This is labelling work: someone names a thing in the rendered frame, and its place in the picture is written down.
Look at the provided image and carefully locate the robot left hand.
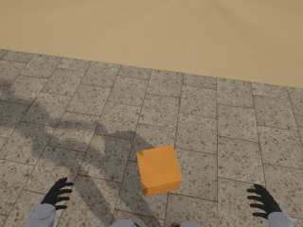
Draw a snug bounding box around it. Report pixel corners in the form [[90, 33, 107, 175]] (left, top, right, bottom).
[[41, 177, 73, 211]]

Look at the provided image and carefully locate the carton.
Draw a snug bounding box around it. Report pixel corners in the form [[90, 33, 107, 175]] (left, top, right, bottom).
[[136, 145, 183, 197]]

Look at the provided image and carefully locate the robot right hand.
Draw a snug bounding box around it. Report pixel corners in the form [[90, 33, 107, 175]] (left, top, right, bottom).
[[246, 183, 283, 219]]

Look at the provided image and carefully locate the robot right forearm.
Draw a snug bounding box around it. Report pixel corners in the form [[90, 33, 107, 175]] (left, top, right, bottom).
[[267, 212, 299, 227]]

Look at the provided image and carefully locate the robot left forearm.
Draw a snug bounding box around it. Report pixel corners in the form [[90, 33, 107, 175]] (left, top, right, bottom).
[[24, 203, 56, 227]]

